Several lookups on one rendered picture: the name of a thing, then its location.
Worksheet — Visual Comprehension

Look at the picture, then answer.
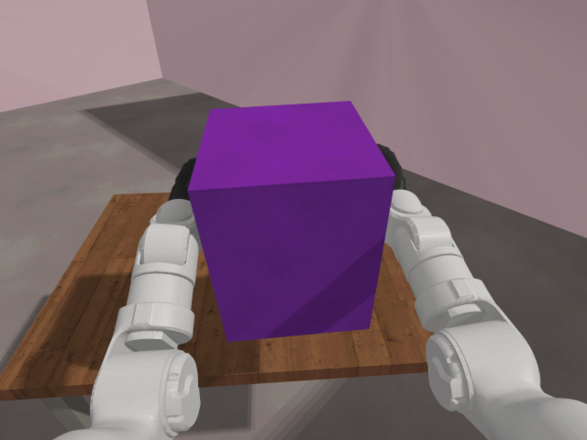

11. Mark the left robot hand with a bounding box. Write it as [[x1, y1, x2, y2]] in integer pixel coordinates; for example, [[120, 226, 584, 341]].
[[168, 158, 196, 201]]

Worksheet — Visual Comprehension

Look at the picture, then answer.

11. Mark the right robot hand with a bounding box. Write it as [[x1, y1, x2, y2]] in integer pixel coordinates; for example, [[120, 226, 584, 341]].
[[377, 144, 406, 190]]

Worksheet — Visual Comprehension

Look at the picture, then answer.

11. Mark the carton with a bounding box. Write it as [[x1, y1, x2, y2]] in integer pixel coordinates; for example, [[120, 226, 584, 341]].
[[187, 101, 395, 342]]

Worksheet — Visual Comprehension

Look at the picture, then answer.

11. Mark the robot right upper arm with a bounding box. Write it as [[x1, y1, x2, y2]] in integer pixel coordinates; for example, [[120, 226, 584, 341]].
[[426, 320, 587, 440]]

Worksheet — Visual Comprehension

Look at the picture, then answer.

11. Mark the robot right forearm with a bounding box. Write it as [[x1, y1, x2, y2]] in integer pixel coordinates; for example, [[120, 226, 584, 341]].
[[384, 190, 540, 384]]

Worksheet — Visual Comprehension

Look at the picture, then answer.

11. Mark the robot left upper arm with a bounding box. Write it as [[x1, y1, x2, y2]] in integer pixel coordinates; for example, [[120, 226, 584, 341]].
[[53, 349, 201, 440]]

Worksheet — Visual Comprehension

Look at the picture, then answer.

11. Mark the table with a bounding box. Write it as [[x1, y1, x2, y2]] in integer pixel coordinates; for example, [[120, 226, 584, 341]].
[[0, 192, 434, 432]]

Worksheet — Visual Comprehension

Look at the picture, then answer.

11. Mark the robot left forearm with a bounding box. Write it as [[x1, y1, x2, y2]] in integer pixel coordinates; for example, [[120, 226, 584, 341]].
[[90, 199, 203, 423]]

